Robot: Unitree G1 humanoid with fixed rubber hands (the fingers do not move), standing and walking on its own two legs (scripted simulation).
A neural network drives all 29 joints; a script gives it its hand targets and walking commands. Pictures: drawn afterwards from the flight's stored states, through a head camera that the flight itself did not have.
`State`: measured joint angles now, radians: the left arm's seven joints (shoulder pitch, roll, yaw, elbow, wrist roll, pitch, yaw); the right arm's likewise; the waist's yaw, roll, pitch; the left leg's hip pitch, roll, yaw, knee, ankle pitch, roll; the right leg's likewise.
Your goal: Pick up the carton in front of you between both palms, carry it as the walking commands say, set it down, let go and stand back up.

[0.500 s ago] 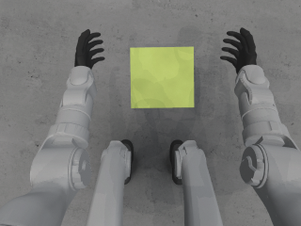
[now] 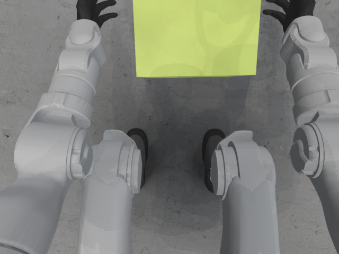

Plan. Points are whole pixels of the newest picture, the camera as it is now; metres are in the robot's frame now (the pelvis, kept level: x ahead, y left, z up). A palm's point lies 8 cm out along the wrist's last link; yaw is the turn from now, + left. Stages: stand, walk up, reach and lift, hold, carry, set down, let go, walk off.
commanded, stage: reach and lift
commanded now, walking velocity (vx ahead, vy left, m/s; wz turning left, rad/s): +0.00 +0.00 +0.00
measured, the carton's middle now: (190, 31) +0.52 -0.04 -0.27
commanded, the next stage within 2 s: none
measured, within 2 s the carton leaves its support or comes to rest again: leaves its support in 0.88 s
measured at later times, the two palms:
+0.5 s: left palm (102, 17) +0.53 +0.13 -0.19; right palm (283, 20) +0.52 -0.21 -0.20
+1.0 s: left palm (107, 8) +0.54 +0.11 -0.16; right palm (278, 13) +0.52 -0.19 -0.17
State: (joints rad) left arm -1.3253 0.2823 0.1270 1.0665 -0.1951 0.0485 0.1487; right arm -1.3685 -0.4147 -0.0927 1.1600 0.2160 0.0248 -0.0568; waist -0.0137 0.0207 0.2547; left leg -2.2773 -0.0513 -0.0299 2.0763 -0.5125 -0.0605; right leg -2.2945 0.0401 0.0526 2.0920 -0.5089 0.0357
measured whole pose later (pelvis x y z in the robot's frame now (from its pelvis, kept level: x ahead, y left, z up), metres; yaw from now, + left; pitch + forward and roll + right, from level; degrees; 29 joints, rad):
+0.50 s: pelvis +0.01 +0.00 -0.02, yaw +0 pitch +39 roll +1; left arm -1.35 0.28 0.05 1.12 -0.25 -0.01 0.15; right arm -1.35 -0.37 -0.04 1.15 0.25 -0.02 -0.09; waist -0.03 0.03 0.28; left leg -2.29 -0.05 -0.03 2.15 -0.55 -0.06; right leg -2.31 0.02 0.04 2.16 -0.54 0.03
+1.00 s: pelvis +0.01 +0.00 -0.02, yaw +0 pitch +37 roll +1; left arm -1.29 0.19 0.17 0.98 -0.17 0.12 0.21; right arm -1.30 -0.28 -0.09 1.01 0.17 0.14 -0.13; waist -0.03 0.05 0.23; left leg -2.28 -0.10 -0.05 2.19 -0.56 -0.08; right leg -2.29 0.05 0.05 2.20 -0.56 0.05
